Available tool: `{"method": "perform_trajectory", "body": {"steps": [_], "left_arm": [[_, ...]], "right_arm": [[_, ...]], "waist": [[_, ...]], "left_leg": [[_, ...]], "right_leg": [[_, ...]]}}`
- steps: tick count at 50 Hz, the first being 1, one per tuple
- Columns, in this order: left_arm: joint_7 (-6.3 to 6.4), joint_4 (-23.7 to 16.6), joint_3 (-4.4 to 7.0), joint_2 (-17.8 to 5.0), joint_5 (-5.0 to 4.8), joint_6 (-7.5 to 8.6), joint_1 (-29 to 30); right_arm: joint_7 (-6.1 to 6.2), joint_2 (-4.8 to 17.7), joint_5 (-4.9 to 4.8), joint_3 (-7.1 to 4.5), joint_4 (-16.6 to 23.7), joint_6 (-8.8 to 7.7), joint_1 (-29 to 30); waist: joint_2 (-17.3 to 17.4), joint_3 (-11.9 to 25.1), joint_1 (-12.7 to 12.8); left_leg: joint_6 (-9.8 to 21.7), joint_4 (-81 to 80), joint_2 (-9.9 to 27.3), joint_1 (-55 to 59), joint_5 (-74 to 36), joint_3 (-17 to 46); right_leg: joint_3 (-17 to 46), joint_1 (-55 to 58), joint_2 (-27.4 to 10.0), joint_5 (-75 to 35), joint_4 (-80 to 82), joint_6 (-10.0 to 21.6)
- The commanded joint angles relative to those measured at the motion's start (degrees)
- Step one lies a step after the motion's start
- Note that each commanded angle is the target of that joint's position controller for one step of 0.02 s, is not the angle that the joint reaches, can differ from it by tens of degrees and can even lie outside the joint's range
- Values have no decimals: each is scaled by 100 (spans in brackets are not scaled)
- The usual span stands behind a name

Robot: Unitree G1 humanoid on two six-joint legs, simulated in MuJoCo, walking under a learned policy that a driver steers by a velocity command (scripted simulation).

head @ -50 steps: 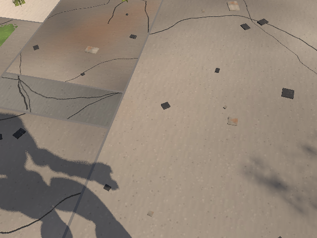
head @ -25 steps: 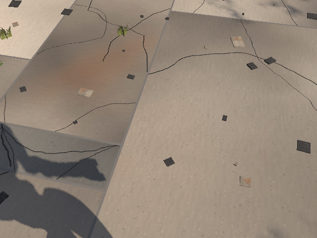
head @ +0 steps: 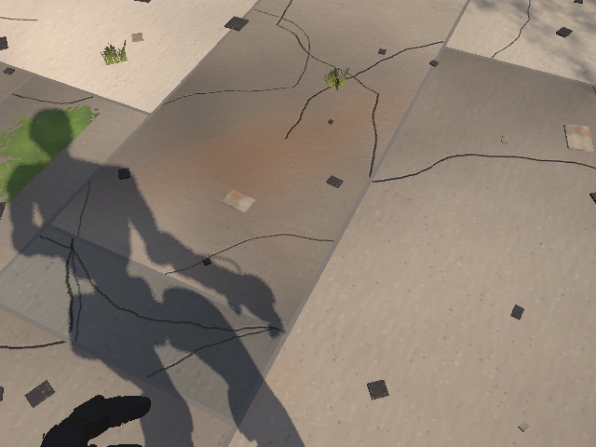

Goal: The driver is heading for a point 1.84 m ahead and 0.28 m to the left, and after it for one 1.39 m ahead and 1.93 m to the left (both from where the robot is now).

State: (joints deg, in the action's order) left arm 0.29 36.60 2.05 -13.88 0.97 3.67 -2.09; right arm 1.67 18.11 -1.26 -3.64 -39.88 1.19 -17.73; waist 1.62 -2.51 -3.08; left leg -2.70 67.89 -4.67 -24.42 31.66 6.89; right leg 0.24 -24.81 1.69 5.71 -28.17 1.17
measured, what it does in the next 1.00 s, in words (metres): steps on the spot, turning left: left foot, then right foot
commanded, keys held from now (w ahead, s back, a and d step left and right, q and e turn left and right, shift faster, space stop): q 0.56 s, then no key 0.04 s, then e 0.40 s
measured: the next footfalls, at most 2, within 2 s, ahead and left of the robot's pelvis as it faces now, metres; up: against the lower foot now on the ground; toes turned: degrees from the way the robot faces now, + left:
left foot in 0.34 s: +0.07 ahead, +0.15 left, +0.00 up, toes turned +14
right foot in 0.76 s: +0.15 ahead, -0.08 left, +0.00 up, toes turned +23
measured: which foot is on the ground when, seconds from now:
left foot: up 0.00-0.32, down 0.34-1.00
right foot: down 0.00-0.34, up 0.36-0.74, down 0.76-1.00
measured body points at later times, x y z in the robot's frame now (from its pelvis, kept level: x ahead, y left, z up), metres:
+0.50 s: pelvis +0.04 +0.04 +0.01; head +0.07 +0.09 +0.46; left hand +0.11 +0.37 -0.10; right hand +0.27 -0.19 -0.06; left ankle +0.03 +0.14 -0.73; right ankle +0.09 -0.10 -0.65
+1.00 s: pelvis +0.06 +0.02 +0.00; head +0.08 +0.03 +0.45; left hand +0.13 +0.33 -0.10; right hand +0.28 -0.19 -0.09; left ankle +0.04 +0.14 -0.73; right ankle +0.11 -0.09 -0.73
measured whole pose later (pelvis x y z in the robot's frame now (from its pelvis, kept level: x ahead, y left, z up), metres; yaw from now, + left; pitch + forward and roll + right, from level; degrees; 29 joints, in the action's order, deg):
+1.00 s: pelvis +0.06 +0.02 +0.00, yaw +16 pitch +0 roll +1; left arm 0.4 41.4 2.8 -16.0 -0.8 -0.8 -9.1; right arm 1.8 15.5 1.2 -3.7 -37.1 0.7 -11.2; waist -0.1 -2.1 0.1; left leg 0.5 32.5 -2.0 -16.0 16.5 1.3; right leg 6.7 -17.4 1.9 16.7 -34.1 -0.2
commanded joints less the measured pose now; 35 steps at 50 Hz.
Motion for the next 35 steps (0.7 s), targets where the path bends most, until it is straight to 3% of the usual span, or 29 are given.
{"method": "perform_trajectory", "body": {"steps": [1,3,5,8,12,15,16,17,18,19,20,21,22,23,25,29,32,35], "left_arm": [[54,-209,209,-751,41,-132,-205],[55,-109,256,-825,74,-117,-153],[74,-15,299,-910,35,-115,-188],[94,49,351,-1053,-20,-197,-96],[53,176,414,-1246,-101,-280,-188],[48,285,433,-1301,-239,-332,-204],[50,388,401,-1150,-245,-351,-418],[24,433,330,-857,-128,-369,-645],[26,104,251,-696,105,-357,-484],[72,25,347,-974,41,-324,18],[87,41,389,-1049,-97,-342,-8],[124,177,417,-1047,-108,-368,-196],[165,250,439,-1084,-50,-392,-257],[167,275,444,-1069,-15,-400,-322],[136,294,416,-952,-59,-384,-402],[90,236,322,-776,-98,-360,-158],[13,309,288,-781,-133,-364,-272],[-69,328,223,-658,-140,-353,-348]], "right_arm": [[55,615,11,-222,434,186,-293],[59,348,26,-166,481,201,-323],[38,304,64,-139,590,178,-108],[-44,330,67,-116,721,177,204],[-152,461,51,-148,888,210,490],[-223,467,69,-203,877,203,311],[-201,588,91,-269,811,194,137],[-125,1051,97,-405,841,177,-18],[-59,1644,161,-488,1068,161,118],[-100,1423,319,-445,1050,36,-105],[-117,1268,327,-382,1013,-68,118],[-103,1102,212,-354,1043,-108,491],[-79,933,117,-291,1091,-99,723],[-48,877,106,-246,1129,-79,844],[-9,828,147,-218,1145,-47,825],[52,904,115,-262,1103,9,679],[16,791,181,-207,1086,36,739],[-68,435,214,-40,932,14,786]], "waist": [[-791,639,147],[-957,609,119],[-887,799,176],[-837,950,247],[-956,804,344],[-898,804,161],[-715,811,141],[387,732,218],[1832,557,330],[1178,884,-145],[873,774,45],[592,708,242],[554,718,308],[590,775,386],[565,917,421],[659,910,256],[774,971,177],[719,898,185]], "left_leg": [[-241,359,641,-889,-427,-228],[-241,-124,639,-612,-641,-443],[-215,-610,779,-569,-879,-450],[-117,-1355,901,-202,-1310,-532],[81,-2204,839,167,-1338,-764],[387,-3521,610,813,-1834,-1027],[556,-3978,506,1292,-2184,-939],[926,-4638,1287,1936,-3461,283],[1987,-4761,2595,2312,-4681,2225],[2379,-4915,2655,1984,-4442,2336],[2101,-4905,2341,1863,-4131,1823],[1744,-4826,2010,1788,-3836,1437],[1561,-4778,1863,1728,-3880,1256],[1531,-4737,1737,1536,-4215,1107],[1549,-4699,1593,1533,-4365,1023],[1553,-4579,1536,1781,-3898,1242],[1589,-4508,1597,1528,-3791,1274],[1518,-4422,1552,1245,-3595,1239]], "right_leg": [[1309,1206,-1617,-1132,1047,1136],[832,958,-1501,-1358,1238,1224],[671,1180,-1694,-1692,1244,1357],[394,1227,-1822,-1309,1296,1362],[187,1314,-1939,-688,1224,1220],[-49,1385,-1883,-407,672,836],[-268,1133,-1685,-37,233,526],[-837,290,-1152,932,-1024,-24],[-930,-1407,-250,3104,-2524,-548],[52,-1513,-181,3239,-3514,-510],[256,-1546,-291,2740,-3779,-414],[320,-1537,-370,2236,-3707,-385],[335,-1482,-391,1940,-3635,-415],[288,-1217,-318,1720,-3746,-471],[265,-987,-196,1451,-3589,-542],[345,-789,-121,1318,-2308,-605],[241,-121,-202,1435,-1750,-560],[155,627,-327,1333,-930,-456]]}}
